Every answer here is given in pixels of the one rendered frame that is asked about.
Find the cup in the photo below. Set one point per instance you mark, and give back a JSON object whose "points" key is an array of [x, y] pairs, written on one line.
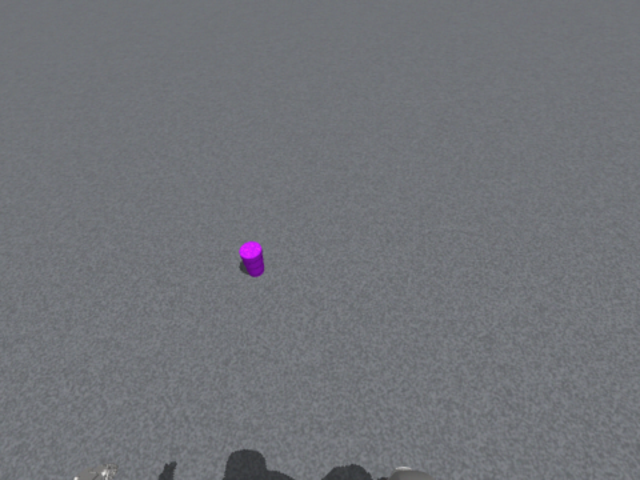
{"points": [[251, 254]]}

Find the left robot hand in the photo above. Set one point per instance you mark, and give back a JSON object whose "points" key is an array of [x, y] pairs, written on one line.
{"points": [[102, 472]]}

